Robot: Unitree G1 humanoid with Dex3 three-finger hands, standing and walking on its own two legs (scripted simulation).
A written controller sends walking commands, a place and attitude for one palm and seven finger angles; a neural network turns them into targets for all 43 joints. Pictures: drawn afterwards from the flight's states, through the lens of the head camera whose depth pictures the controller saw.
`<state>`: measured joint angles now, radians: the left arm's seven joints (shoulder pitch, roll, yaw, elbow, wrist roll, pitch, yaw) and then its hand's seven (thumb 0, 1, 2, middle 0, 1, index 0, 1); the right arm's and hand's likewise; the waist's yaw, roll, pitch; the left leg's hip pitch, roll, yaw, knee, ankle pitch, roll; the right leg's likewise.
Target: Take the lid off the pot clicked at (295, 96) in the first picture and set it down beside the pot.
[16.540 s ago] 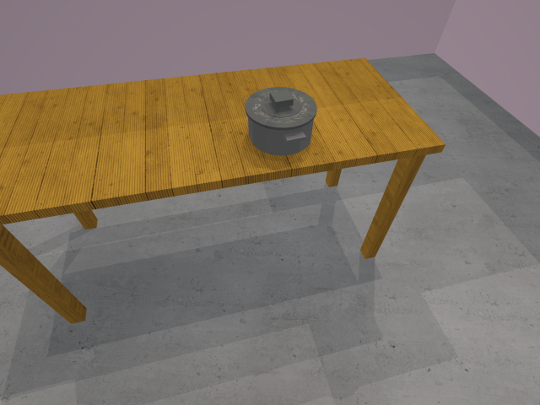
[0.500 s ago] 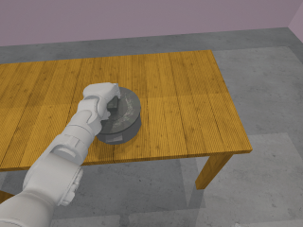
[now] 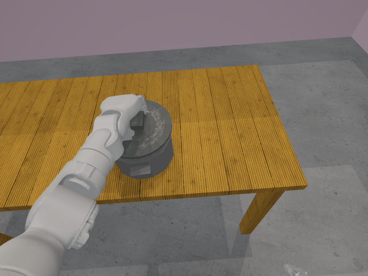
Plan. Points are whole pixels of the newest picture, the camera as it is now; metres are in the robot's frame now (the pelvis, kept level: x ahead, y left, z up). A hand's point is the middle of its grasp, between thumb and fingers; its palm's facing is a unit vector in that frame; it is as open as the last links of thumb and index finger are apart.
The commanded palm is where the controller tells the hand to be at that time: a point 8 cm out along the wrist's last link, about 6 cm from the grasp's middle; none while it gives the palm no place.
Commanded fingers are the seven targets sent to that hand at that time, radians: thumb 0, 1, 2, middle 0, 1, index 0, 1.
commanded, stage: lift the lid straight up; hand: left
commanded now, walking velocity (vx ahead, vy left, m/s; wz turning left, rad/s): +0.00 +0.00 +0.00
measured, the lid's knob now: (134, 120) +0.49 +0.13 +0.03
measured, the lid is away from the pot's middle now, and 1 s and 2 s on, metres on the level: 0.01 0.03 0.06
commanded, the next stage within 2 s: move the lid sideways beside the pot in 1.44 s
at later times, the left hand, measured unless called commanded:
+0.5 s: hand (122, 115) +0.45 +0.14 +0.09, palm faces -0.32 -0.06 -0.95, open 8.8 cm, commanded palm +0.45 +0.14 +0.18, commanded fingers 0.00 0.65 1.04 -1.10 -1.17 -0.60 -0.95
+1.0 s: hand (117, 99) +0.47 +0.14 +0.13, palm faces -0.31 -0.07 -0.95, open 8.8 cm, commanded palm +0.46 +0.14 +0.22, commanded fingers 0.00 0.65 1.04 -1.10 -1.17 -0.60 -0.95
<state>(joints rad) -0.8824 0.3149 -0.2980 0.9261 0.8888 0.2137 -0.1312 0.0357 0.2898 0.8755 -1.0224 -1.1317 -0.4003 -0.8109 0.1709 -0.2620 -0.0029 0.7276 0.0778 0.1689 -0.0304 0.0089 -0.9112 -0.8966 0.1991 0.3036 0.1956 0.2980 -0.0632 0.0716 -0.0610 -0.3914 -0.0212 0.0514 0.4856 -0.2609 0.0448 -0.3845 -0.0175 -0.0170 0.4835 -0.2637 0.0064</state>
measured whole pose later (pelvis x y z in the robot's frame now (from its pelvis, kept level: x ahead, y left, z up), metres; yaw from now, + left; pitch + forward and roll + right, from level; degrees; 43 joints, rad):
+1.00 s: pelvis +0.00 +0.01 +0.00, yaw +1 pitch +8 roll +0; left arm -1.04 0.36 -0.31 0.87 0.87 0.26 -0.29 0.04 0.29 0.88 -1.04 -1.13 -0.40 -0.81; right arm 0.16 -0.27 0.02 0.72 0.08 0.14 -0.03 0.01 -0.91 -0.90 0.20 0.30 0.20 0.30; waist -0.06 0.07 -0.03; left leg -0.34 -0.04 0.04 0.44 -0.24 0.06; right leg -0.33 -0.03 -0.03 0.44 -0.25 0.02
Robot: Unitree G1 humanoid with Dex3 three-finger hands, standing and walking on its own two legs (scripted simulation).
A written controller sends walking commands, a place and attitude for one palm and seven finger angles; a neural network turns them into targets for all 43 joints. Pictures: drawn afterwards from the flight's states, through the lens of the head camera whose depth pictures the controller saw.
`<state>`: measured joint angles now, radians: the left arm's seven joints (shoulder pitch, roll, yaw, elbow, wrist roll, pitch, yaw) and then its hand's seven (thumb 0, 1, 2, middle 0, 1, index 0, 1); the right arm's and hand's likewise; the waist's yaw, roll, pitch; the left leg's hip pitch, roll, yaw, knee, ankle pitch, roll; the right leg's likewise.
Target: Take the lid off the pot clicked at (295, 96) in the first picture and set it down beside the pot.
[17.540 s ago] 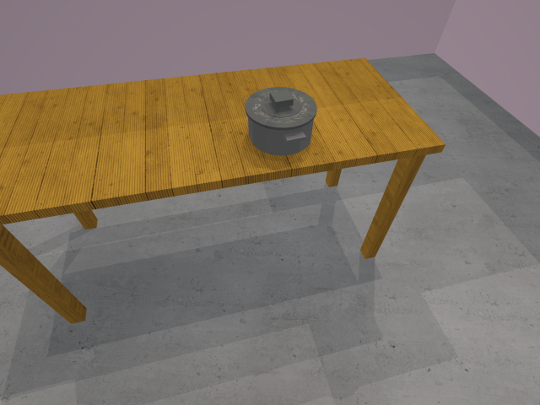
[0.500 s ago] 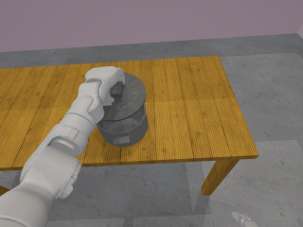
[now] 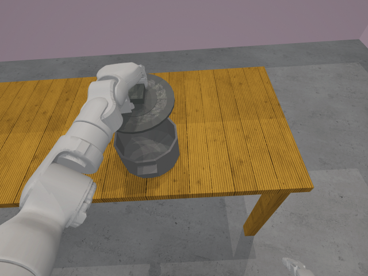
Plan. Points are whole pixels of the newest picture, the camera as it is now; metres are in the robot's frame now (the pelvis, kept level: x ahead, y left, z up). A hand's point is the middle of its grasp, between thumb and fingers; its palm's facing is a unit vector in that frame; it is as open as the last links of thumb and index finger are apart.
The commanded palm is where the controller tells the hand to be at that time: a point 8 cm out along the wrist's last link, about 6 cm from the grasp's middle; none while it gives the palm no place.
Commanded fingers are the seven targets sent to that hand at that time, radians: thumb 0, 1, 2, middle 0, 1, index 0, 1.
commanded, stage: lift the lid straight up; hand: left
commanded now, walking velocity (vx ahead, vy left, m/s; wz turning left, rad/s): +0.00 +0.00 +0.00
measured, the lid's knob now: (134, 94) +0.51 +0.12 +0.10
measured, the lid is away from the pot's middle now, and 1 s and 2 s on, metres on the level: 0.03 0.06 0.18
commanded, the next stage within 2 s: move the lid sideways beside the pot in 0.44 s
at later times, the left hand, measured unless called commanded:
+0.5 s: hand (124, 92) +0.47 +0.13 +0.15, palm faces -0.29 -0.06 -0.95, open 8.8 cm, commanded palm +0.45 +0.13 +0.23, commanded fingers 0.00 0.65 1.04 -1.10 -1.17 -0.60 -0.95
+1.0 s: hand (98, 97) +0.45 +0.18 +0.15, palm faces -0.32 -0.05 -0.95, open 8.8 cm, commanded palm +0.44 +0.18 +0.23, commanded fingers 0.00 0.65 1.04 -1.10 -1.17 -0.60 -0.95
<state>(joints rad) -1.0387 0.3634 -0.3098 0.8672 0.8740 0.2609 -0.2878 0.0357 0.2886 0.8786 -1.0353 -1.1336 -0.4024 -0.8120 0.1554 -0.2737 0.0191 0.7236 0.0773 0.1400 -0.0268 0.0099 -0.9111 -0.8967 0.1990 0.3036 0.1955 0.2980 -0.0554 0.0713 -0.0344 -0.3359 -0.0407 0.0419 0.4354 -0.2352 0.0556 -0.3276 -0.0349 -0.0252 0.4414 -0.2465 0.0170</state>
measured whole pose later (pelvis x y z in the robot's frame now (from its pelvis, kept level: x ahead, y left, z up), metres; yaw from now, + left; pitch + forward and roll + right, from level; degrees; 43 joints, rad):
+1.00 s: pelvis -0.01 +0.00 +0.00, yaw +1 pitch +6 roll +0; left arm -1.01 0.49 -0.27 0.77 0.88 0.21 -0.41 0.04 0.29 0.88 -1.04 -1.13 -0.40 -0.81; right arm 0.16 -0.29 0.03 0.69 0.08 0.14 -0.03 0.01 -0.91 -0.90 0.20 0.30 0.20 0.30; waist -0.04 0.07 -0.01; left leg -0.30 -0.04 0.03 0.41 -0.21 0.06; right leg -0.28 -0.04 -0.04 0.41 -0.22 0.02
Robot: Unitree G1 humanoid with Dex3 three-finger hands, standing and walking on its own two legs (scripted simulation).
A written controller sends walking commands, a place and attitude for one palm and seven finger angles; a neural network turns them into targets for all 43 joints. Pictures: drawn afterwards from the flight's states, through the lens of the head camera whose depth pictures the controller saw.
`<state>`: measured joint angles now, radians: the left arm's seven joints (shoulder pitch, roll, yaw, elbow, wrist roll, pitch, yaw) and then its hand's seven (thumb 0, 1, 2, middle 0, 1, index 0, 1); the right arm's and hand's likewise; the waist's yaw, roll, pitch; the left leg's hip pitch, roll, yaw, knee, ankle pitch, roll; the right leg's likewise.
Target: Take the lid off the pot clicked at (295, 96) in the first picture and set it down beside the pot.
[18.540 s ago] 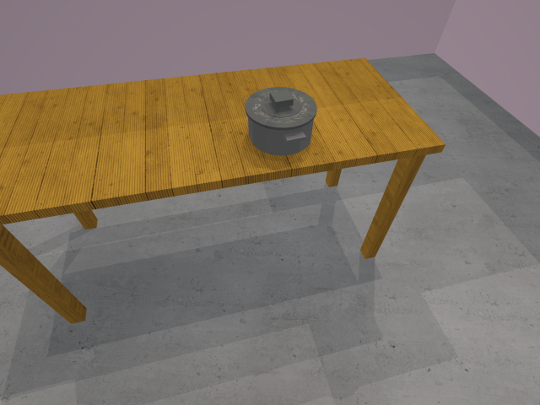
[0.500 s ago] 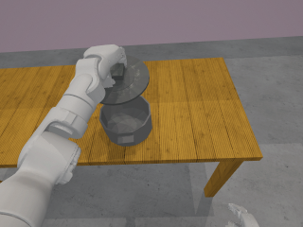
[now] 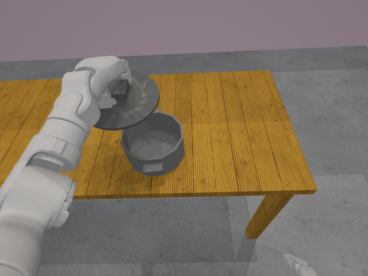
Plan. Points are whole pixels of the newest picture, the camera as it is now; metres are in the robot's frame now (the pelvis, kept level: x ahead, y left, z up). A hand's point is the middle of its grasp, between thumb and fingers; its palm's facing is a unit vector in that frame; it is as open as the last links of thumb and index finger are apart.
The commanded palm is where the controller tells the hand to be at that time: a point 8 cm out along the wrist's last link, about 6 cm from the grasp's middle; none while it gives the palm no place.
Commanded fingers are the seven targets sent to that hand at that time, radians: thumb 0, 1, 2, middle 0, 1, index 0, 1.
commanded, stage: move the lid sideways beside the pot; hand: left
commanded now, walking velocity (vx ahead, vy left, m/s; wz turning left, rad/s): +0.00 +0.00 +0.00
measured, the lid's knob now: (116, 89) +0.50 +0.17 +0.13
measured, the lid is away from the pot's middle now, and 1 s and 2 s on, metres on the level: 0.06 0.18 0.24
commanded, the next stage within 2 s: lower the lid onto the table in 1.58 s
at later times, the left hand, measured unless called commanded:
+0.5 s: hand (82, 96) +0.45 +0.23 +0.15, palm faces -0.33 -0.04 -0.94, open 8.8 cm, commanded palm +0.45 +0.23 +0.23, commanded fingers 0.00 0.65 1.04 -1.10 -1.17 -0.60 -0.95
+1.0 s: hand (55, 101) +0.45 +0.29 +0.15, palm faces -0.36 -0.07 -0.93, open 8.8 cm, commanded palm +0.46 +0.30 +0.23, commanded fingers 0.00 0.65 1.04 -1.10 -1.17 -0.60 -0.95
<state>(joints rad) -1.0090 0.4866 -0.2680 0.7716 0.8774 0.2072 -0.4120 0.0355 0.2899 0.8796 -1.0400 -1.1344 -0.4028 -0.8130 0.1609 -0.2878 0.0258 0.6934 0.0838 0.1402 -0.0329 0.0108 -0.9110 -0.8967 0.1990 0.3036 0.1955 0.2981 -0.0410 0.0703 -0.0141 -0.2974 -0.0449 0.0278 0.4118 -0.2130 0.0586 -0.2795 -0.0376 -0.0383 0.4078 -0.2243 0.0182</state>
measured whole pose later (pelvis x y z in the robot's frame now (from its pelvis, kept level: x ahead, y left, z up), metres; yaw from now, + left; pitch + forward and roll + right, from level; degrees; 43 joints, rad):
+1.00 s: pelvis +0.00 +0.01 +0.00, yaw +0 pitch +7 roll -1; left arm -0.97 0.72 -0.11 0.84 0.89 0.00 -0.47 0.03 0.29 0.88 -1.04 -1.13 -0.40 -0.81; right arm 0.19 -0.30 0.03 0.68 0.10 0.15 -0.04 0.01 -0.91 -0.90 0.20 0.30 0.20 0.30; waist -0.04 0.05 0.01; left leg -0.33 -0.04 0.02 0.43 -0.22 0.07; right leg -0.28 -0.03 -0.04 0.36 -0.20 0.03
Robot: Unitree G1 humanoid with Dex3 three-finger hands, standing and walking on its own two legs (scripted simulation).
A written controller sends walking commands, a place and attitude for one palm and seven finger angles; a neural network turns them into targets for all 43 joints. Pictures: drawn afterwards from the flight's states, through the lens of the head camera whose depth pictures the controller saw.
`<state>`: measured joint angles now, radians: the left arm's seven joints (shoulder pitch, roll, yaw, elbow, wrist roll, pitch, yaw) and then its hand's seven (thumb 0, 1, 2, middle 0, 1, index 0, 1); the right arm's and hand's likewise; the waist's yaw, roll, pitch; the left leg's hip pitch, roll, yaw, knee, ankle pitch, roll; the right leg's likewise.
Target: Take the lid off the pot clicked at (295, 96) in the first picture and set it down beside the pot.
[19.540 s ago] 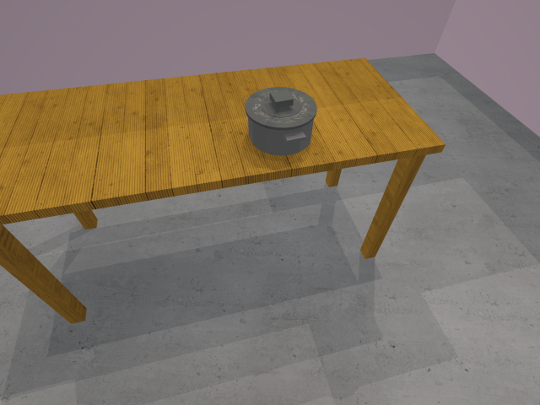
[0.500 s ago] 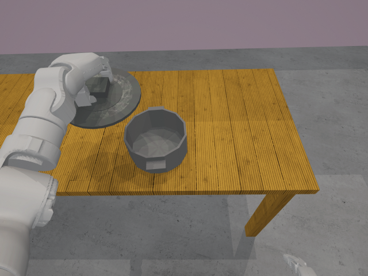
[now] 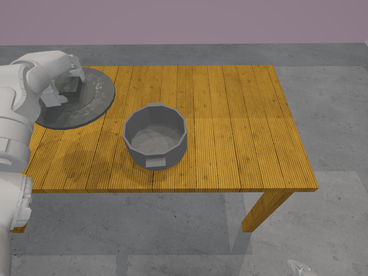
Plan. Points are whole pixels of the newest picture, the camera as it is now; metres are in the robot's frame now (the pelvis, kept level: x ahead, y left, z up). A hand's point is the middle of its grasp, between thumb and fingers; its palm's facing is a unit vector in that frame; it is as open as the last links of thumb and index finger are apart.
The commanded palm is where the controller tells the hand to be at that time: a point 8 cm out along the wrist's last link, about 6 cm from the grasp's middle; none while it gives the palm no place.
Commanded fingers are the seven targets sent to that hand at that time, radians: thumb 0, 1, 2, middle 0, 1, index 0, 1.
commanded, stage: move the lid sideways beside the pot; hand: left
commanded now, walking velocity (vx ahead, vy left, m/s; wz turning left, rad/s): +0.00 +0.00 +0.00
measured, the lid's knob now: (68, 87) +0.49 +0.27 +0.13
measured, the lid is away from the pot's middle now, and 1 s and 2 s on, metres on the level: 0.18 0.24 0.22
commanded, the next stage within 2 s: lower the lid onto the table in 0.58 s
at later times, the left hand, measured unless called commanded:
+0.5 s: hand (29, 94) +0.45 +0.33 +0.14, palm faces -0.39 -0.09 -0.92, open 8.8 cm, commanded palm +0.47 +0.33 +0.23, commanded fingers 0.00 0.65 1.04 -1.10 -1.17 -0.60 -0.95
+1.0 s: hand (33, 96) +0.46 +0.34 +0.13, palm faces -0.39 -0.09 -0.92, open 8.7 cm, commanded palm +0.47 +0.33 +0.20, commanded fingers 0.00 0.65 1.04 -1.10 -1.17 -0.60 -0.95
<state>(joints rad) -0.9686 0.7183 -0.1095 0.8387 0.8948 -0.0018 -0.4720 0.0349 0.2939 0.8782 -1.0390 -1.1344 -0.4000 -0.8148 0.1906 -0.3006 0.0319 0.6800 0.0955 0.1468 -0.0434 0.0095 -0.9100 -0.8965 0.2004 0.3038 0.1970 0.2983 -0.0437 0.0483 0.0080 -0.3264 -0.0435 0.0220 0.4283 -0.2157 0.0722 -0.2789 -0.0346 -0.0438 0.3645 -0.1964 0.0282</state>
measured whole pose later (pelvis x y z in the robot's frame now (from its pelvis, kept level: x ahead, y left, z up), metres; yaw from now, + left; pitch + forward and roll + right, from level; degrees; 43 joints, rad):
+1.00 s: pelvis +0.01 +0.03 +0.00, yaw +0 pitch +10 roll -2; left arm -0.98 0.80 -0.04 0.91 0.91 -0.13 -0.48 0.03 0.30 0.88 -1.04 -1.14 -0.39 -0.82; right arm 0.23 -0.30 0.02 0.69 0.08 0.16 -0.03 0.01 -0.91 -0.90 0.20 0.30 0.20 0.30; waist -0.05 0.03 -0.01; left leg -0.39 -0.06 0.03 0.46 -0.23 0.11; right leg -0.33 -0.05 -0.04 0.35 -0.19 0.02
